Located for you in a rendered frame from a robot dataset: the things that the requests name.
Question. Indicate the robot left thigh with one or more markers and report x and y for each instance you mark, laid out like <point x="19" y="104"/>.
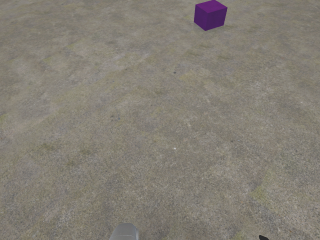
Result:
<point x="125" y="231"/>

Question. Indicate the carton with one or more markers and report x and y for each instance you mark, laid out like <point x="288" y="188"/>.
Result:
<point x="210" y="14"/>

